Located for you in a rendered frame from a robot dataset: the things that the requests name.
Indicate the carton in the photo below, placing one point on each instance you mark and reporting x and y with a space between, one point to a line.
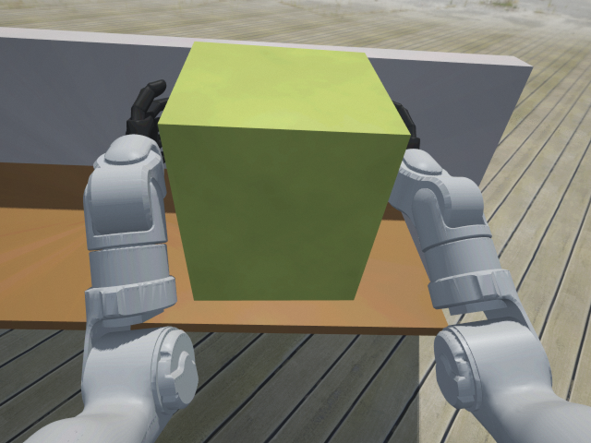
281 162

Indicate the right robot forearm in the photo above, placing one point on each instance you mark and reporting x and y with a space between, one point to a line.
463 265

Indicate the right robot upper arm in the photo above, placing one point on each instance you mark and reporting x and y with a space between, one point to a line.
496 370

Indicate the right robot hand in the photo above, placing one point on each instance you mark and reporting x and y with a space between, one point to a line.
414 142

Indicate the left robot forearm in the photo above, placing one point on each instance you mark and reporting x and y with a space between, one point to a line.
124 220

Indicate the left robot upper arm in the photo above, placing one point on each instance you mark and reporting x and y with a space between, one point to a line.
133 383

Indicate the table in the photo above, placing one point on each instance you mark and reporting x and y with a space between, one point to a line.
45 271

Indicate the left robot hand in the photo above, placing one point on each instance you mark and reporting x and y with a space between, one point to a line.
145 109

